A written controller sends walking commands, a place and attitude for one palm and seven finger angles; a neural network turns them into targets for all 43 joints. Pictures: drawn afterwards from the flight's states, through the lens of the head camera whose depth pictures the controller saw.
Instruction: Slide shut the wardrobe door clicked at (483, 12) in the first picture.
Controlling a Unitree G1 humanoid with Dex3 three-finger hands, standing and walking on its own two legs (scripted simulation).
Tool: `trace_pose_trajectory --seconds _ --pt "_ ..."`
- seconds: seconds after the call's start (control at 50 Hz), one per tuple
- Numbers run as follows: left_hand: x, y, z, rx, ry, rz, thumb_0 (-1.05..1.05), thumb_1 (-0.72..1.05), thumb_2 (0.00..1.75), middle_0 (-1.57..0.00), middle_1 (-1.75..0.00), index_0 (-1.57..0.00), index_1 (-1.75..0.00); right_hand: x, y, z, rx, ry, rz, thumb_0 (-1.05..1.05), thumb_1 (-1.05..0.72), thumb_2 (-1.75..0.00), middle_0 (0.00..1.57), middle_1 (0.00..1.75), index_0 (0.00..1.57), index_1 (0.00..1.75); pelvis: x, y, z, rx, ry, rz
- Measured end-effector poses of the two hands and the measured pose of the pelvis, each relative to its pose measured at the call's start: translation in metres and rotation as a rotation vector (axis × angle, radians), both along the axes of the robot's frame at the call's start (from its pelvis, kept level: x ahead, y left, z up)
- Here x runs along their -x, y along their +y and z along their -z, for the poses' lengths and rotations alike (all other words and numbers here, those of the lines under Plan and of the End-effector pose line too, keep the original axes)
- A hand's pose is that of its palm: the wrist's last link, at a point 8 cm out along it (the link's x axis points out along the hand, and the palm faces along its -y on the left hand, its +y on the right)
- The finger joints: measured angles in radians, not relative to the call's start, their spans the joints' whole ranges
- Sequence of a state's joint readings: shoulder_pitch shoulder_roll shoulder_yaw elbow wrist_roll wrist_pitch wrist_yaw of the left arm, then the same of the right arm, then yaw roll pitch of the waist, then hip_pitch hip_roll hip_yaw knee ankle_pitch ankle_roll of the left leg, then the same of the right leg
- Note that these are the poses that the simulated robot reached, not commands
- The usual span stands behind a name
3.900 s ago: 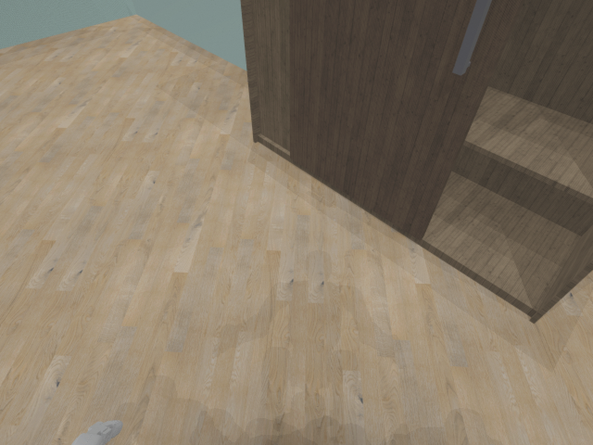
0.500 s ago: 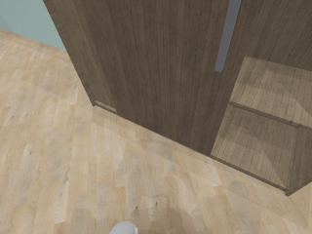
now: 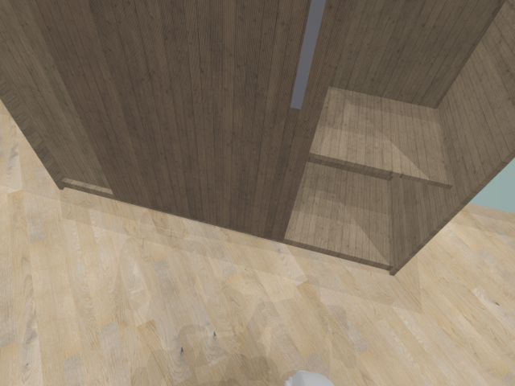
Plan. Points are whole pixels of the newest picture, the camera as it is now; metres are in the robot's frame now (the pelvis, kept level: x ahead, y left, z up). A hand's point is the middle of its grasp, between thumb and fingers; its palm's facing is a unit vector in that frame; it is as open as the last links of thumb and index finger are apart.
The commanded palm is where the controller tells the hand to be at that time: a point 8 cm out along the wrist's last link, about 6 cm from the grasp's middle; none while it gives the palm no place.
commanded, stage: turn to face it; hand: left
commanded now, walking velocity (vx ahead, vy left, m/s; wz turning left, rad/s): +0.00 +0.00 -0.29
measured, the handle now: (308, 49) +0.76 -0.05 +0.14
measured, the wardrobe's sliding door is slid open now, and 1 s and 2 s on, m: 0.49 0.49 0.49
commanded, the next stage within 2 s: take the last steps up to it in 0.12 s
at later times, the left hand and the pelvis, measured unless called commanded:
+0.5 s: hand out of the picture +0.09 +0.13 -0.16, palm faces -0.08 -0.97 -0.24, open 7.2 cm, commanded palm none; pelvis +0.00 -0.05 +0.00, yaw -7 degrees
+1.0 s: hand (170, 366) +0.17 +0.16 -0.18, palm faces -0.12 -0.98 -0.15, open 7.4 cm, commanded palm none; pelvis +0.14 -0.01 +0.00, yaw -11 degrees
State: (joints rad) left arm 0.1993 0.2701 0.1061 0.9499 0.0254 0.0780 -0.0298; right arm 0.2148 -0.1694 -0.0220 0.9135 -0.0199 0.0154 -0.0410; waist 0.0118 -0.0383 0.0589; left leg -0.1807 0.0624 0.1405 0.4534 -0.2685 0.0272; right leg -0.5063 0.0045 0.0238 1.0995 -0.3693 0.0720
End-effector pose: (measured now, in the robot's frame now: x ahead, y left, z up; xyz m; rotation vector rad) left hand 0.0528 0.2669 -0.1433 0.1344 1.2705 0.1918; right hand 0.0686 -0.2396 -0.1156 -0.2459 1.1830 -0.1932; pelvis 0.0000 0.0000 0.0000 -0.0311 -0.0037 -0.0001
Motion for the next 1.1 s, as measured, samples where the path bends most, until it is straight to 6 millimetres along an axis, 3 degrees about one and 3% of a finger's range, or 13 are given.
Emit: trace_pose_trajectory --seconds 0.1,0.24,0.3,0.36,0.42,0.54,0.68,0.78,0.86,0.98,1.1 --pt "-0.022 -0.012 -0.003 -0.012 -0.001 0.075 0.01 0.91 0.9 -0.19 -0.3 -0.2 -0.3 0.039 -0.003 0.011 -0.035 0.054 0.083 0.01 -0.91 -0.9 0.2 0.3 0.2 0.3 0.003 -0.004 0.001 -0.004 -0.004 0.045" --pt "-0.064 -0.061 -0.008 -0.039 -0.088 0.202 0.01 0.91 0.9 -0.19 -0.3 -0.2 -0.3 0.104 -0.028 0.045 -0.101 0.162 0.208 0.01 -0.91 -0.9 0.2 0.3 0.2 0.3 0.009 -0.029 0.016 -0.039 -0.003 0.103" --pt "-0.068 -0.08 -0.016 -0.042 -0.129 0.225 0.01 0.91 0.9 -0.2 -0.3 -0.2 -0.3 0.122 -0.038 0.052 -0.11 0.213 0.233 0.01 -0.91 -0.9 0.2 0.3 0.2 0.3 0.012 -0.036 0.014 -0.026 -0.012 0.101" --pt "-0.06 -0.092 -0.022 -0.034 -0.14 0.206 0.01 0.9 0.9 -0.2 -0.3 -0.2 -0.3 0.124 -0.045 0.047 -0.12 0.223 0.228 0.01 -0.91 -0.9 0.2 0.3 0.19 0.3 0.01 -0.043 0.008 -0.037 -0.019 0.106" --pt "-0.048 -0.097 -0.023 -0.027 -0.122 0.188 0.01 0.91 0.9 -0.2 -0.3 -0.21 -0.3 0.115 -0.05 0.04 -0.125 0.188 0.224 0.01 -0.91 -0.9 0.2 0.29 0.19 0.3 0.007 -0.048 0.003 -0.043 -0.021 0.114" --pt "-0.017 -0.085 -0.015 -0.024 -0.03 0.158 0.0 0.93 0.9 -0.2 -0.3 -0.21 -0.3 0.08 -0.055 0.03 -0.113 0.117 0.209 0.01 -0.91 -0.9 0.2 0.29 0.19 0.3 -0.007 -0.05 -0.001 -0.033 -0.018 0.129" --pt "0.024 -0.069 0.004 0.023 0.147 0.091 0.01 0.91 0.9 -0.2 -0.3 -0.2 -0.3 0.012 -0.044 0.019 -0.078 0.044 0.156 0.01 -0.91 -0.9 0.2 0.29 0.19 0.3 -0.04 -0.035 0.003 -0.01 -0.012 0.142" --pt "0.028 -0.054 0.022 0.065 0.273 0.072 0.01 0.91 0.9 -0.2 -0.3 -0.2 -0.3 -0.037 -0.024 0.019 -0.041 -0.038 0.139 0.01 -0.91 -0.9 0.2 0.29 0.19 0.3 -0.072 -0.016 0.015 -0.009 -0.019 0.163" --pt "-0.011 -0.048 0.016 0.072 0.275 0.122 0.01 0.91 0.9 -0.2 -0.3 -0.2 -0.3 -0.038 -0.006 0.015 -0.055 -0.021 0.185 0.01 -0.91 -0.9 0.2 0.29 0.2 0.3 -0.096 -0.008 0.007 -0.008 -0.022 0.183" --pt "-0.108 -0.053 0.008 0.06 0.128 0.169 0.01 0.91 0.9 -0.19 -0.3 -0.2 -0.3 -0.01 0.012 0.015 -0.084 0.131 0.266 0.01 -0.93 -0.9 0.2 0.3 0.2 0.3 -0.132 -0.012 -0.003 -0.021 -0.021 0.19" --pt "-0.202 -0.079 0.003 0.041 0.023 0.238 0.01 0.92 0.9 -0.19 -0.3 -0.2 -0.3 0.014 0.028 0.023 -0.163 0.281 0.351 0.01 -0.92 -0.9 0.2 0.3 0.2 0.3 -0.168 -0.03 0.0 -0.04 -0.023 0.206"
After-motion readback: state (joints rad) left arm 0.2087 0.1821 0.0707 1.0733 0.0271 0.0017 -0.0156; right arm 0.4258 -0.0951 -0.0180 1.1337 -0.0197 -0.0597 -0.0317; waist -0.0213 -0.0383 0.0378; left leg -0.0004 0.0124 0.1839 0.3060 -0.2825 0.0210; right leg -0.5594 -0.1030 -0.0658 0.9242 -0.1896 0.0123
